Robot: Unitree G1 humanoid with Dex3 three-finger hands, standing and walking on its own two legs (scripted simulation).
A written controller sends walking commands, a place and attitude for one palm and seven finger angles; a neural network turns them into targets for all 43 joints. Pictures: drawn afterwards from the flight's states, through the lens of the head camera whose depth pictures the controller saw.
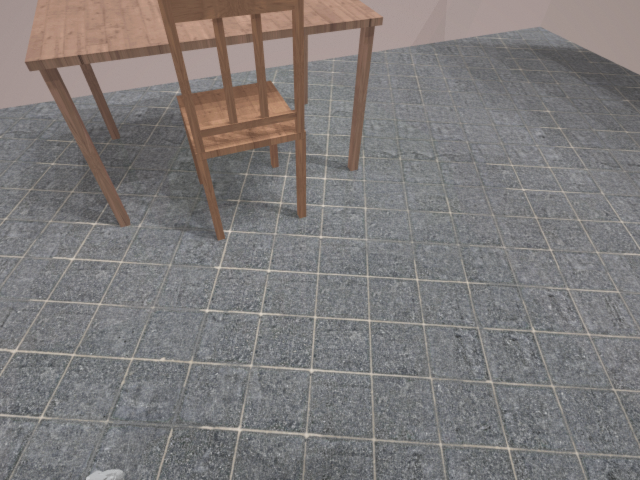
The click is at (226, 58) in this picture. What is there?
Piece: chair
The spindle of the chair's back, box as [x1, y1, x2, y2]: [212, 18, 237, 123]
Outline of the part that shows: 212,19 228,116 230,123 237,122 222,20 221,18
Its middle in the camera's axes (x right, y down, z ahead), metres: -0.29 -0.50 +1.19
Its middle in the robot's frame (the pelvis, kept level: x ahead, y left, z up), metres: +1.21 +0.35 -0.07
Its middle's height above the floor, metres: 0.69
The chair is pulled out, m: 0.00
